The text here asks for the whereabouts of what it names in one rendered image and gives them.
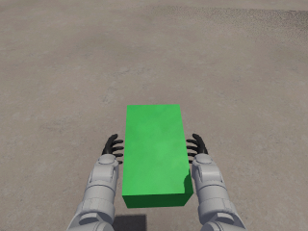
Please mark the robot right upper arm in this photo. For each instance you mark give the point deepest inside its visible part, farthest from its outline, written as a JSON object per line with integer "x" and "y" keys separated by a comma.
{"x": 214, "y": 225}

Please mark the robot left hand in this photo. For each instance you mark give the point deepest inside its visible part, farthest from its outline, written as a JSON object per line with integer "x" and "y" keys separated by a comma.
{"x": 109, "y": 149}

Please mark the robot left upper arm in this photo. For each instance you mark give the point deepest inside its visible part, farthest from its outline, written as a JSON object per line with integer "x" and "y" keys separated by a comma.
{"x": 100, "y": 225}

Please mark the left robot forearm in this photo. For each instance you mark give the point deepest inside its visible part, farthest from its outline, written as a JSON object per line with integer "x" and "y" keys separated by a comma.
{"x": 99, "y": 196}

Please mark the carton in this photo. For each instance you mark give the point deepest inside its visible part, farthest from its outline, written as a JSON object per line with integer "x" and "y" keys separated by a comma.
{"x": 156, "y": 169}

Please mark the robot right hand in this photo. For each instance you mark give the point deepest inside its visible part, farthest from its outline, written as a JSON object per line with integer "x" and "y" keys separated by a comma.
{"x": 200, "y": 149}

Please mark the right robot forearm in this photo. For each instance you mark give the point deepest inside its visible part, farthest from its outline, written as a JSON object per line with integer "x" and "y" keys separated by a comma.
{"x": 213, "y": 198}

